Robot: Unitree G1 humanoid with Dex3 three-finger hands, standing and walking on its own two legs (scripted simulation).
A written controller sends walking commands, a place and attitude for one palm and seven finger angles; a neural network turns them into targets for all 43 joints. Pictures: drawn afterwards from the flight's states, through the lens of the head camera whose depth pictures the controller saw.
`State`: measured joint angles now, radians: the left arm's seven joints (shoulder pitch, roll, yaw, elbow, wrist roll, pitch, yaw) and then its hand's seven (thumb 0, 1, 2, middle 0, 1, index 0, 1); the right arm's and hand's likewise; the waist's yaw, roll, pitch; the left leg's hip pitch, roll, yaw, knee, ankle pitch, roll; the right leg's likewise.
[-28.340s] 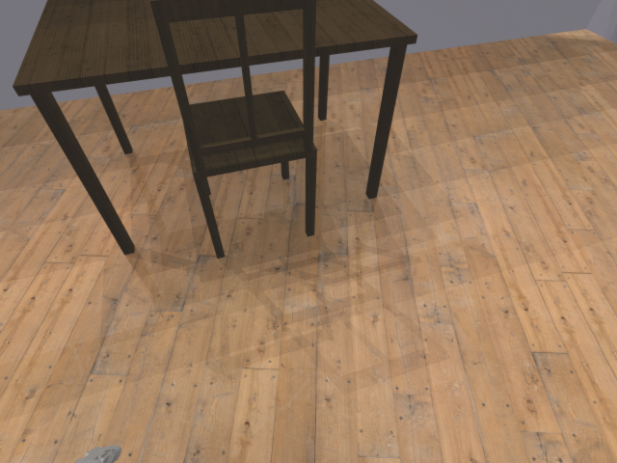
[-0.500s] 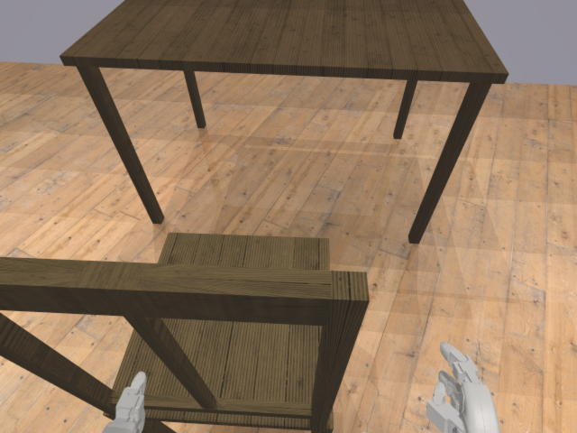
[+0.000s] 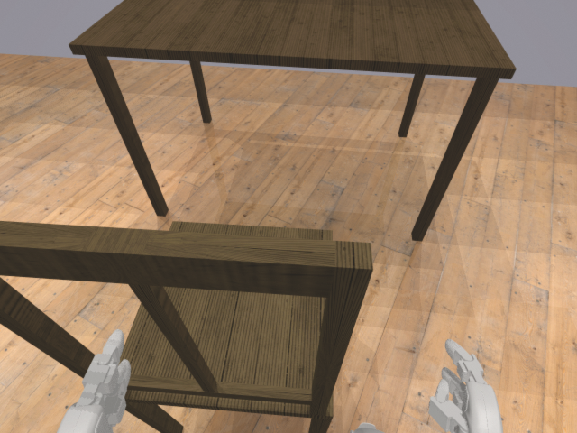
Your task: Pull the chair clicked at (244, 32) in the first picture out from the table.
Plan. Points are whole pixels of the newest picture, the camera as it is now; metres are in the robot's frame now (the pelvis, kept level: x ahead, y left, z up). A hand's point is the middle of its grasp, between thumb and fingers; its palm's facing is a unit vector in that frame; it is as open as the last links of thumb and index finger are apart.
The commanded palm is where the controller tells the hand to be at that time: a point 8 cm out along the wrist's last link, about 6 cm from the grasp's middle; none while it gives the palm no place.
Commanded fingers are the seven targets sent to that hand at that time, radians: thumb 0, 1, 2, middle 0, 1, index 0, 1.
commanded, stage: draw the hand back to the body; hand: left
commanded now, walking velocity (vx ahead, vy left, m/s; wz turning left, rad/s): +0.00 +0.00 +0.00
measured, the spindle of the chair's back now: (185, 346) +0.23 +0.16 +0.02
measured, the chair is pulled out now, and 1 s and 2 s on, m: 0.66 0.65 0.65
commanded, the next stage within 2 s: step back with the hand held close in 1.36 s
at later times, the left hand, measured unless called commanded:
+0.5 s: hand (65, 388) +0.15 +0.23 +0.12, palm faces +0.27 -0.88 -0.39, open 15.9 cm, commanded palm +0.11 +0.27 +0.16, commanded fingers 0.00 0.07 0.50 -0.09 -0.13 -0.09 -0.13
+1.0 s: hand (38, 330) +0.19 +0.26 +0.16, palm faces +0.36 -0.80 -0.48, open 8.7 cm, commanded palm +0.17 +0.30 +0.25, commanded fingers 0.00 0.90 0.90 -0.20 -0.30 -0.20 -0.30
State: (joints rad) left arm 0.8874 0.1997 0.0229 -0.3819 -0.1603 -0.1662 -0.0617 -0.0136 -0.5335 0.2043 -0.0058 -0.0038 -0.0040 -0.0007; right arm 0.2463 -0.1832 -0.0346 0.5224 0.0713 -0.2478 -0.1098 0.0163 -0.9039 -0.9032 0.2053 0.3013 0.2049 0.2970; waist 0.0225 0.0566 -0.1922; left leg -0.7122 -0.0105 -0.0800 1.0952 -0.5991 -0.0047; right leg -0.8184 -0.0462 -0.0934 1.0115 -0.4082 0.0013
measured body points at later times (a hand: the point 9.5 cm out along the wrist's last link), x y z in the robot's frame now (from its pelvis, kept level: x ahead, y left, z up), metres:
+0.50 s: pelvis +0.01 +0.01 +0.05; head -0.01 -0.01 +0.50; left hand +0.13 +0.27 +0.15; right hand +0.20 -0.21 -0.02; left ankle -0.03 +0.12 -0.67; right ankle +0.05 -0.13 -0.67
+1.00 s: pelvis +0.03 -0.01 +0.07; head +0.02 -0.03 +0.52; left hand +0.16 +0.30 +0.18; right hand +0.23 -0.22 -0.01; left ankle -0.03 +0.12 -0.67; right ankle +0.05 -0.13 -0.67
